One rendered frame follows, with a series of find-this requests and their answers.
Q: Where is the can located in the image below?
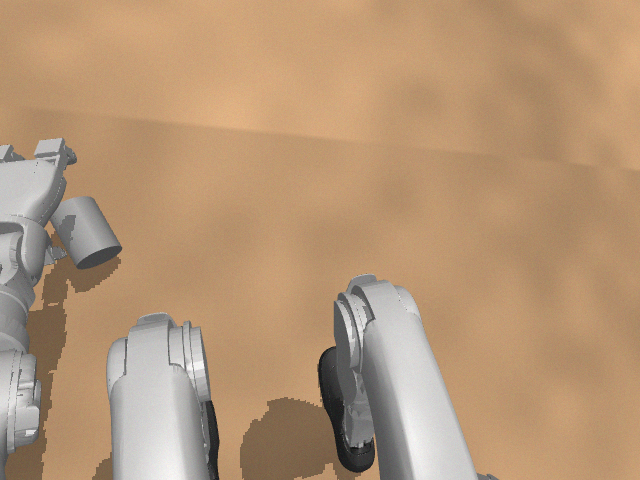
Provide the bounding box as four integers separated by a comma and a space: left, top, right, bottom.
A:
49, 196, 122, 269

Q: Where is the left robot hand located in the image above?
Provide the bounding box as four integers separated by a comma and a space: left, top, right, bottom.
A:
0, 138, 77, 266

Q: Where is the left robot arm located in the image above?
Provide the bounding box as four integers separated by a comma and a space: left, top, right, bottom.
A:
0, 215, 47, 480

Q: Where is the right robot foot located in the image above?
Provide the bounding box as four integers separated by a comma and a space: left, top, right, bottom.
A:
318, 346, 375, 473

